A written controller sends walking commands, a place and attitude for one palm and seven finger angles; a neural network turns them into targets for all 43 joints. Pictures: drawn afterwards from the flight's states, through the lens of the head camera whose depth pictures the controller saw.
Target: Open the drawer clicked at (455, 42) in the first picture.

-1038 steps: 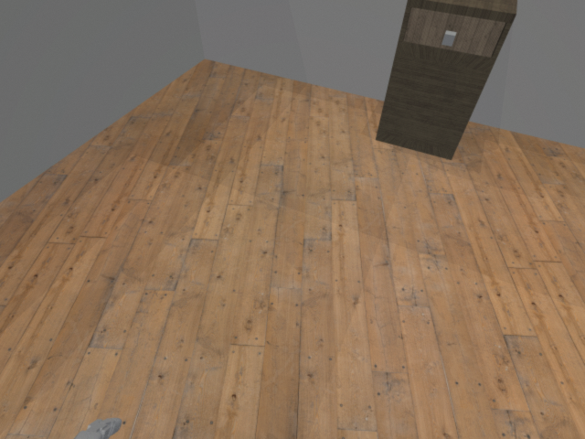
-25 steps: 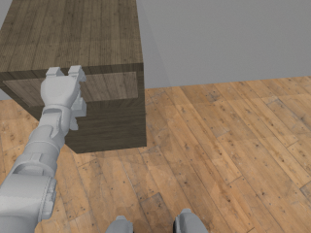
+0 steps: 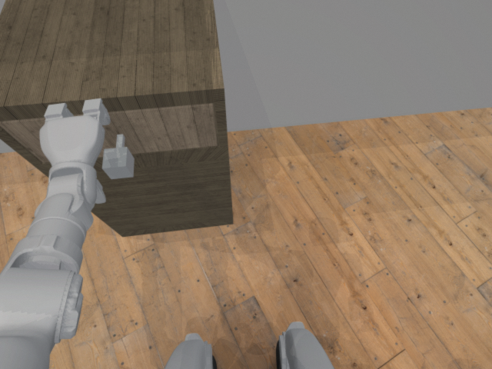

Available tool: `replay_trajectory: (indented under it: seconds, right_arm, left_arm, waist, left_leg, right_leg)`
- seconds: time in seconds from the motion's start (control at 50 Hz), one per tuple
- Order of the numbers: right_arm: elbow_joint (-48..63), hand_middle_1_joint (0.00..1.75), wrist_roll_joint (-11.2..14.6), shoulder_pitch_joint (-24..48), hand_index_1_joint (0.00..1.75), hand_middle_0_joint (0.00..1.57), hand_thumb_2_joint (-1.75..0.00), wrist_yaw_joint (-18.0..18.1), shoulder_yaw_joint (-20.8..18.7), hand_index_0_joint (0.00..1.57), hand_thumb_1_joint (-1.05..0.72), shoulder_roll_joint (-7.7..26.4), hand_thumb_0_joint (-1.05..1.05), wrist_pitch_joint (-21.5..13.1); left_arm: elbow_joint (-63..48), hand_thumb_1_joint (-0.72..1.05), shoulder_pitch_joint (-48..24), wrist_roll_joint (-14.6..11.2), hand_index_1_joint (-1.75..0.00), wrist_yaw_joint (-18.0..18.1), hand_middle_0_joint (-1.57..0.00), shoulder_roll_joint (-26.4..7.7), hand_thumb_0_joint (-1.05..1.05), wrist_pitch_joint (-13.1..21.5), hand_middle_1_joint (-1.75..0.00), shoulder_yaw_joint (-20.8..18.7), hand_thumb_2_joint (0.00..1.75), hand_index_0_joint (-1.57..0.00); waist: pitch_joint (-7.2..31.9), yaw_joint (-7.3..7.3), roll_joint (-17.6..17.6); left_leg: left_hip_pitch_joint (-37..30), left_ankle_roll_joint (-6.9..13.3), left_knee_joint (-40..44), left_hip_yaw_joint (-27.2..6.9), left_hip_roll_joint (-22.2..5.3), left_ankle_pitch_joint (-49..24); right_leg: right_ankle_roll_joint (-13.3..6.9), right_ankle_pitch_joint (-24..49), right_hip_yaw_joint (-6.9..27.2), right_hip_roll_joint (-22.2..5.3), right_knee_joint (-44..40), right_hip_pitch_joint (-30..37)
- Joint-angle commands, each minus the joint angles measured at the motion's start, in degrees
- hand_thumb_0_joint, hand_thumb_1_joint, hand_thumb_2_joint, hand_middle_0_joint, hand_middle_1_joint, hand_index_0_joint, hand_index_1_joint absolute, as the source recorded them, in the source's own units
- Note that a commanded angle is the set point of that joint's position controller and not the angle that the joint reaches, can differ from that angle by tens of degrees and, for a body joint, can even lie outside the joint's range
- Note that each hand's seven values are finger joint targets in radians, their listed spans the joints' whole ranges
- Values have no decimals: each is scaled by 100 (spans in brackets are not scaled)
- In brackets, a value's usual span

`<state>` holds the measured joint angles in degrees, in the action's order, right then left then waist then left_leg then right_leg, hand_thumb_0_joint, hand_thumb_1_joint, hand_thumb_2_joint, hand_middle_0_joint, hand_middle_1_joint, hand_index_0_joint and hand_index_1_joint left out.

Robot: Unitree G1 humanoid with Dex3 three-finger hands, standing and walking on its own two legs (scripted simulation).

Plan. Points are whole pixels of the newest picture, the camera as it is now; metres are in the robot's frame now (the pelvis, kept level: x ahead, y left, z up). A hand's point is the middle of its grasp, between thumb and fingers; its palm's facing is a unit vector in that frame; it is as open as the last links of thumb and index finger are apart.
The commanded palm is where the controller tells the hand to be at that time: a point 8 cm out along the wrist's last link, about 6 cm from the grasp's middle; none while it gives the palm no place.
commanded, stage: lower the fingers behind the handle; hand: left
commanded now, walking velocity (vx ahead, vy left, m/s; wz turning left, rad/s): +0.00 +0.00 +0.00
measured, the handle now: (119, 153) +0.52 +0.24 -0.07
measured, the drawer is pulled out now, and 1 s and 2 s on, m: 0.00 0.00 0.00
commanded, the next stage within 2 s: close the thumb around the handle in 1.50 s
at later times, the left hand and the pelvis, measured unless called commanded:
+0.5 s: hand (106, 176) +0.46 +0.24 -0.05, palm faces -0.04 -0.01 -1.00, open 14.1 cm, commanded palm +0.45 +0.23 +0.01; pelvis -0.01 +0.00 -0.02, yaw +0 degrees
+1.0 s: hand (116, 178) +0.46 +0.24 -0.07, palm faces +0.00 -0.01 -1.00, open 13.8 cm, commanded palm +0.45 +0.23 -0.02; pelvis -0.02 +0.00 -0.04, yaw +0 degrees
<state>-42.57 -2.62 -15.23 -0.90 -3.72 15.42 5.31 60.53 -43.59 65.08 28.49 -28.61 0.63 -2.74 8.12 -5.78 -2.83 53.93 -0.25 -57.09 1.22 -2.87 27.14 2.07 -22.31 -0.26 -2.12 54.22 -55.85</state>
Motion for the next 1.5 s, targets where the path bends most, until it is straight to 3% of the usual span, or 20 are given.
replay_trajectory:
  seconds: [0.0,0.04,0.12,0.18,0.24,0.34,0.4,0.46,0.52,0.62,0.76,0.84,0.9,0.96,1.02,1.06,1.12,1.26,1.34,1.48]
  right_arm:
    - [304,30,90,-1141,30,20,-90,99,-334,20,-90,921,0,-75]
    - [269,30,78,-1222,30,20,-90,231,-347,20,-90,894,0,-172]
    - [166,30,-12,-1181,30,20,-90,464,-343,20,-90,850,0,-353]
    - [21,30,-68,-1097,30,20,-90,365,-283,20,-90,798,0,-345]
    - [95,30,-106,-1011,30,20,-90,176,-250,20,-90,835,0,-247]
    - [217,30,-112,-1074,30,20,-90,-67,-322,20,-90,907,0,-178]
    - [207,30,-86,-1111,30,20,-90,-33,-364,20,-90,920,0,-149]
    - [119,30,-85,-1128,30,20,-90,95,-340,20,-90,950,0,-197]
    - [8,30,-80,-1099,30,20,-90,169,-258,20,-90,943,0,-255]
    - [36,30,-93,-1060,30,20,-90,154,-158,20,-90,925,0,-291]
    - [168,30,-119,-1126,30,20,-90,123,-224,20,-90,899,0,-317]
    - [127,30,-179,-1120,30,20,-90,92,-293,20,-90,903,0,-330]
    - [30,30,-196,-1069,30,20,-90,60,-297,20,-90,903,0,-312]
    - [-67,30,-183,-1072,30,20,-90,13,-301,20,-90,919,0,-304]
    - [-73,30,-168,-1077,30,20,-90,11,-261,20,-90,976,0,-280]
    - [-50,30,-133,-1082,30,20,-90,26,-256,20,-90,939,0,-293]
    - [-23,30,-129,-1069,30,20,-90,70,-196,20,-90,957,0,-272]
    - [133,30,-92,-952,30,20,-90,144,-149,20,-90,894,0,-338]
    - [145,30,-100,-1021,30,20,-90,136,-214,20,-90,861,0,-401]
    - [60,30,-149,-1091,30,20,-90,55,-255,20,-90,930,0,-365]
  left_arm:
    - [-696,-50,-2145,-304,-120,-447,-30,-904,0,-464,-120,349,30,-30]
    - [-1202,-50,-2564,-479,-120,-863,-30,-900,0,-14,-120,425,30,-30]
    - [-1936,-50,-2609,-391,-120,-1079,-30,-1296,0,1096,-120,61,30,-30]
    - [-1276,-50,-1923,-87,-120,-703,-30,-1092,0,1344,-120,-38,30,-30]
    - [-875,-50,-1439,23,-120,-185,-30,-1533,0,1131,-120,-567,30,-30]
    - [-752,-50,-1629,139,-120,338,-30,-1163,0,261,-120,-307,30,-30]
    - [-1184,-50,-2376,58,-120,270,-30,-1178,0,28,-120,-156,30,-30]
    - [-1463,-50,-2840,-97,-120,80,-30,-1430,0,159,-120,-199,30,-30]
    - [-851,-50,-2691,-54,-120,-110,-30,-1277,0,136,-120,2,30,-30]
    - [-241,-50,-2162,-90,-120,-324,-30,-1350,0,300,-120,-77,30,-30]
    - [-627,-50,-1938,12,-120,-212,-30,-1525,0,664,-120,-359,30,-30]
    - [-1363,-50,-2224,107,-120,146,-30,-1697,0,851,-120,-581,30,-30]
    - [-1337,-50,-2216,148,-120,419,-30,-1709,0,728,-120,-640,30,-30]
    - [-948,-50,-2363,122,-120,528,-30,-1360,0,384,-120,-333,30,-30]
    - [-737,-50,-2418,20,-120,396,-30,-1611,0,100,-120,-414,30,-30]
    - [-700,-50,-2500,-29,-120,214,-30,-1455,0,17,-120,-196,30,-30]
    - [-738,-50,-2417,-91,-120,-5,-30,-1760,0,53,-120,-384,30,-30]
    - [-669,-50,-1906,-47,-120,-271,-30,-1695,0,471,-120,-368,30,-30]
    - [-829,-50,-2113,-3,-120,-155,-30,-1313,0,683,-120,-151,30,-30]
    - [-1004,-50,-2302,40,-120,200,-30,-1531,0,528,-120,-366,30,-30]
  waist:
    - [3047,-269,252]
    - [3164,-393,261]
    - [2978,-268,-96]
    - [2017,-146,-318]
    - [2232,144,-465]
    - [2931,79,-504]
    - [3421,-155,-344]
    - [3534,-280,-272]
    - [2919,-371,-199]
    - [2445,-192,-277]
    - [2914,-121,-73]
    - [3553,-85,-452]
    - [3518,-95,-435]
    - [3231,-272,-442]
    - [3441,-236,-335]
    - [3446,-294,-453]
    - [3505,-216,-312]
    - [2971,-129,-151]
    - [2940,-268,-250]
    - [3394,-184,-486]
  left_leg:
    - [-1901,187,757,109,351,-2476]
    - [-2050,236,730,28,345,-2383]
    - [-2074,242,549,-93,336,-2352]
    - [-1538,159,354,-171,279,-2222]
    - [-1148,110,220,-136,310,-2372]
    - [-1475,37,145,-114,267,-2853]
    - [-1737,93,154,-122,255,-2643]
    - [-1781,155,203,-182,278,-2270]
    - [-1402,195,219,-184,285,-1811]
    - [-829,198,103,-110,324,-1655]
    - [-550,213,-285,-81,289,-1949]
    - [-790,185,-472,-137,275,-2233]
    - [-703,172,-563,-135,280,-2252]
    - [-645,169,-574,-135,269,-2105]
    - [-594,183,-552,-127,304,-1988]
    - [-616,197,-551,-88,313,-1920]
    - [-526,222,-550,-90,325,-1938]
    - [-140,246,-584,-42,323,-1589]
    - [-262,222,-634,-125,289,-1652]
    - [-574,170,-651,-189,278,-1927]
  right_leg:
    - [-264,2318,-203,446,-795,2241]
    - [-239,2296,-142,407,-833,2243]
    - [-320,1973,-120,378,-601,1646]
    - [-410,1400,-275,401,-345,695]
    - [-463,1443,-297,421,-51,678]
    - [-436,1779,-379,472,70,840]
    - [-364,1835,-309,466,-84,1147]
    - [-327,1610,-263,432,-151,1194]
    - [-331,1205,-270,417,-194,848]
    - [-382,1118,-260,412,-38,700]
    - [-366,1518,-213,417,318,708]
    - [-367,1680,-197,407,523,633]
    - [-364,1669,-223,405,600,558]
    - [-355,1503,-269,409,549,308]
    - [-347,1513,-242,409,539,545]
    - [-333,1539,-232,407,483,580]
    - [-324,1670,-195,400,514,815]
    - [-333,1374,-180,393,536,619]
    - [-348,1238,-239,396,600,224]
    - [-367,1298,-287,406,684,197]
